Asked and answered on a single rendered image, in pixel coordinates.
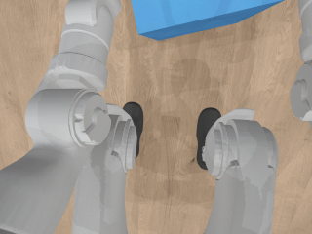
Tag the carton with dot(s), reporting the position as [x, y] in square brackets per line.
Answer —
[165, 19]

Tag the robot right thigh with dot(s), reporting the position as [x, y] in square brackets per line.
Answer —
[244, 193]

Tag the left robot forearm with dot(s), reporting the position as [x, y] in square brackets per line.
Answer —
[84, 46]

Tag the left robot upper arm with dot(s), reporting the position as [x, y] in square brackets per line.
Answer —
[64, 125]

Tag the right robot upper arm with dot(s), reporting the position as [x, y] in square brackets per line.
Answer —
[301, 93]

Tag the right robot shin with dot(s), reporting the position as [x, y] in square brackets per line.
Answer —
[247, 114]

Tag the right robot forearm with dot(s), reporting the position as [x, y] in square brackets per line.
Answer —
[305, 39]

